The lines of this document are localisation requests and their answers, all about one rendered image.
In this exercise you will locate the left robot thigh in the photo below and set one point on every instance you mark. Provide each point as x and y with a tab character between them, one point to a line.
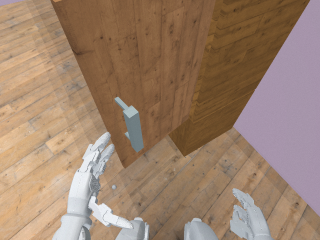
140	232

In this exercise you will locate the left robot forearm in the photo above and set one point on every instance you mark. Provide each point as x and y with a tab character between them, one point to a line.
74	227

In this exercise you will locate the right robot thigh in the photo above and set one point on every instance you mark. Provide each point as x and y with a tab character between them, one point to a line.
197	230

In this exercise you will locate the robot thigh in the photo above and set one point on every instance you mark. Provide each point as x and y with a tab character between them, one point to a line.
197	230
140	232

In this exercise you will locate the robot right hand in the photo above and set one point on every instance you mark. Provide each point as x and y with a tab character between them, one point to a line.
253	222

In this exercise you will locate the robot left hand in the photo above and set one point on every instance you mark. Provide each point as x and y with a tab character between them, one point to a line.
86	181

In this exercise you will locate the cupboard door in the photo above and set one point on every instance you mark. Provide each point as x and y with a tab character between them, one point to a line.
146	52

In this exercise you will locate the handle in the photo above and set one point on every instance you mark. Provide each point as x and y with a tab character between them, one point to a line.
132	120

